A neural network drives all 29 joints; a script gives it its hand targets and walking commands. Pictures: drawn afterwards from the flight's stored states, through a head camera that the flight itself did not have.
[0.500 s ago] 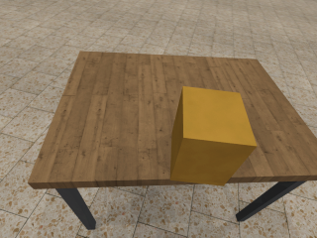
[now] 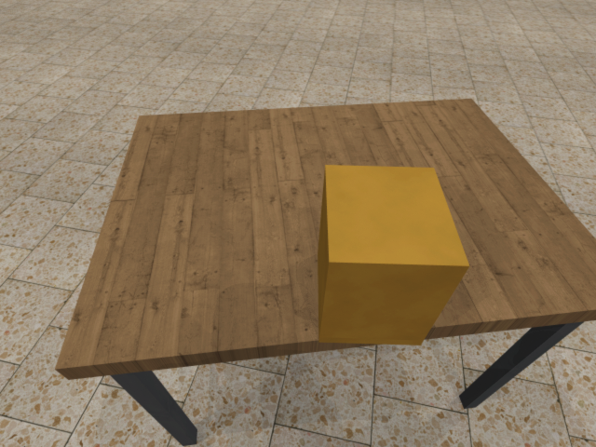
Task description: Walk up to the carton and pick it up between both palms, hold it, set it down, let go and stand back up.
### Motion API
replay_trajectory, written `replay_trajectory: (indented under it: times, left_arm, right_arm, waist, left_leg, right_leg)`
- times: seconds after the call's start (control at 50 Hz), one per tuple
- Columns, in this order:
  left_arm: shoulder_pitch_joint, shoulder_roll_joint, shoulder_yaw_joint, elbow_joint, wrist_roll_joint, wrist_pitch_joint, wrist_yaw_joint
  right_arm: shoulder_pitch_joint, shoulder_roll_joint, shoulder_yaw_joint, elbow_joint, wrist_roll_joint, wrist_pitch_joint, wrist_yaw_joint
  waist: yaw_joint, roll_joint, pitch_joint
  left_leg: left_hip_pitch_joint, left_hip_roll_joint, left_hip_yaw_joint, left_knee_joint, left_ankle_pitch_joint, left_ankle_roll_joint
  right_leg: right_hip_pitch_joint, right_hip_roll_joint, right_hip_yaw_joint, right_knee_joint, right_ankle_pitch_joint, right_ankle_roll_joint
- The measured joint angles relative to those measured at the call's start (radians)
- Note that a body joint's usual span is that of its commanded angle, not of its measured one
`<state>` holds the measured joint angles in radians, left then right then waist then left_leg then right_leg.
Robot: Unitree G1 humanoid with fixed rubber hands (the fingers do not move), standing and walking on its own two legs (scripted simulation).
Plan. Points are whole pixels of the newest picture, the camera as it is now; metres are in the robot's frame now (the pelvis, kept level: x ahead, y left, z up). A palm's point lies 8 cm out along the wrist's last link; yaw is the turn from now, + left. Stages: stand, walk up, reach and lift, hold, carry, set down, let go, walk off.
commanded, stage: walk up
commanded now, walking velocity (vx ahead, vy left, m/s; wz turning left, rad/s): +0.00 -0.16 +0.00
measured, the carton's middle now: (374, 258) +0.38 -0.11 +0.03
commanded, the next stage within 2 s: none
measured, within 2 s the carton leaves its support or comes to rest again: neither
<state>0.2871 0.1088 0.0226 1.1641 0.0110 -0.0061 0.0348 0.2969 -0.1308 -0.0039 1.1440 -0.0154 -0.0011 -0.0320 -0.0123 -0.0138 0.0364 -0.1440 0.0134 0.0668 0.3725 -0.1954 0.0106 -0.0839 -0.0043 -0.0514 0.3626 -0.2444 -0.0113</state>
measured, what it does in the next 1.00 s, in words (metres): steps on the spot: right foot, then left foot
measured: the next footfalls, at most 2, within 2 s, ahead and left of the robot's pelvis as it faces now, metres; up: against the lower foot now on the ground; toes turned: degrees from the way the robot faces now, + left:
right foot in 0.26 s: +0.04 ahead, -0.20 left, +0.00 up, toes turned -1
left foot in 0.56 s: +0.02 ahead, +0.04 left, +0.00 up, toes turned +5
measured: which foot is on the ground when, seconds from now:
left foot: down 0.00-0.28, up 0.30-0.54, down 0.56-1.00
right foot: down 0.00-0.00, up 0.02-0.24, down 0.26-1.00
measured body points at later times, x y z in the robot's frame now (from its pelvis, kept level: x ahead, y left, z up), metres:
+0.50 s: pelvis +0.00 -0.08 +0.00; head +0.02 -0.10 +0.45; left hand +0.03 +0.14 -0.15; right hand +0.02 -0.30 -0.17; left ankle -0.02 +0.05 -0.73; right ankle +0.00 -0.20 -0.75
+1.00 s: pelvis +0.02 -0.07 +0.00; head +0.03 -0.07 +0.45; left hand +0.02 +0.15 -0.16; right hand +0.00 -0.27 -0.17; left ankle -0.02 +0.03 -0.75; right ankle +0.00 -0.20 -0.75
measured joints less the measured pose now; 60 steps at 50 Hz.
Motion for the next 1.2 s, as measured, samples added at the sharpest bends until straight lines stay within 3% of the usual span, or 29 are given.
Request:
replay_trajectory:
  times: [0.08,0.14,0.18,0.24,0.28,0.32,0.36,0.44,0.5,0.56,0.62,0.68,0.94,1.2]
  left_arm:
    - [-0.017,0.049,0.035,-0.028,0.018,0.046,-0.005]
    - [-0.036,0.095,0.056,-0.058,0.032,0.058,-0.017]
    - [-0.057,0.11,0.052,-0.084,0.024,0.049,-0.025]
    - [-0.08,0.1,0.044,-0.111,0.012,0.022,-0.022]
    - [-0.089,0.066,0.039,-0.1,0.007,0.008,-0.008]
    - [-0.068,0.029,0.022,-0.092,0.009,0.001,-0.003]
    - [-0.04,0.013,0.013,-0.083,0.016,0.006,-0.005]
    - [-0.026,-0.007,-0.004,-0.076,0.026,0.005,0.0]
    - [-0.037,-0.008,-0.006,-0.08,0.02,-0.01,0.008]
    - [-0.044,0.001,-0.006,-0.07,0.014,-0.013,0.007]
    - [-0.045,0.026,0.003,-0.053,0.003,-0.009,0.003]
    - [-0.04,0.031,0.005,-0.039,0.0,-0.005,0.005]
    - [-0.048,0.014,0.001,0.013,0.001,0.002,0.007]
    - [-0.045,0.007,-0.004,0.031,-0.001,0.002,0.01]
  right_arm:
    - [-0.005,-0.004,-0.029,-0.042,-0.021,0.0,-0.028]
    - [0.002,-0.02,-0.046,-0.055,-0.029,0.007,-0.042]
    - [0.014,-0.031,-0.048,-0.045,-0.02,0.012,-0.045]
    - [0.014,-0.04,-0.049,-0.026,-0.02,0.022,-0.032]
    - [-0.006,-0.059,-0.051,-0.018,-0.019,0.023,-0.019]
    - [-0.01,-0.075,-0.049,-0.025,-0.01,0.027,-0.011]
    - [-0.015,-0.069,-0.043,-0.038,-0.004,0.041,-0.008]
    - [-0.043,-0.055,-0.031,-0.051,-0.001,0.037,0.008]
    - [-0.055,-0.04,-0.022,-0.046,0.003,0.023,0.005]
    - [-0.059,-0.028,-0.019,-0.033,0.009,0.007,-0.001]
    - [-0.05,0.001,-0.011,-0.011,0.007,-0.006,-0.005]
    - [-0.03,0.005,-0.015,0.009,0.009,-0.007,-0.007]
    - [-0.019,0.025,-0.018,0.021,0.007,-0.013,-0.019]
    - [-0.003,0.022,-0.015,0.036,0.006,-0.019,-0.016]
  waist:
    - [-0.022,-0.024,0.028]
    - [-0.033,-0.032,0.035]
    - [-0.021,-0.036,0.033]
    - [0.001,-0.032,0.033]
    - [-0.001,0.032,0.048]
    - [-0.014,0.093,0.028]
    - [-0.005,0.093,-0.005]
    - [-0.01,0.093,-0.018]
    - [0.002,0.083,-0.003]
    - [0.007,0.07,0.014]
    - [0.021,-0.001,0.019]
    - [0.024,-0.017,0.002]
    - [0.012,0.031,0.009]
    - [0.018,0.005,0.025]
  left_leg:
    - [-0.05,0.037,0.004,0.068,-0.027,-0.009]
    - [-0.07,0.071,-0.003,0.079,-0.027,-0.027]
    - [-0.07,0.073,-0.007,0.07,-0.021,-0.04]
    - [-0.082,0.058,-0.008,0.102,-0.035,-0.061]
    - [-0.091,0.086,-0.03,0.161,-0.068,-0.07]
    - [-0.098,0.095,-0.054,0.188,-0.145,-0.035]
    - [-0.106,0.062,-0.047,0.238,-0.229,-0.019]
    - [-0.122,0.037,-0.043,0.297,-0.223,-0.005]
    - [-0.108,0.034,-0.043,0.247,-0.197,-0.004]
    - [-0.057,0.037,-0.046,0.109,-0.067,-0.006]
    - [-0.01,0.015,-0.025,0.051,-0.06,-0.013]
    - [0.014,0.008,-0.025,0.019,-0.058,-0.01]
    - [0.066,-0.012,-0.016,-0.007,-0.057,0.008]
    - [0.068,-0.02,-0.015,-0.015,-0.051,0.014]
  right_leg:
    - [-0.178,0.012,-0.011,0.375,-0.173,0.027]
    - [-0.286,0.007,0.012,0.583,-0.185,0.035]
    - [-0.283,-0.022,0.042,0.521,-0.167,0.027]
    - [-0.201,-0.068,0.069,0.264,-0.089,0.034]
    - [-0.143,-0.045,0.042,0.161,-0.018,0.041]
    - [-0.118,-0.024,0.016,0.133,-0.012,0.036]
    - [-0.111,-0.032,0.026,0.109,-0.011,0.026]
    - [-0.084,-0.018,0.014,0.027,0.03,0.012]
    - [-0.091,0.004,-0.001,0.021,0.034,0.002]
    - [-0.1,0.028,-0.015,0.042,0.021,-0.001]
    - [-0.083,0.007,0.004,0.038,0.017,0.002]
    - [-0.061,0.0,0.003,0.012,0.024,0.006]
    - [-0.015,-0.018,0.012,-0.004,0.021,0.024]
    - [-0.016,-0.027,0.014,-0.007,0.025,0.031]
